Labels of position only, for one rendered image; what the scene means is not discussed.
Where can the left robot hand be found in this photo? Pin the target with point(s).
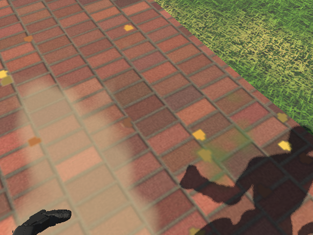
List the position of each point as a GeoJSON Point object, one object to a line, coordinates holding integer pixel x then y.
{"type": "Point", "coordinates": [41, 221]}

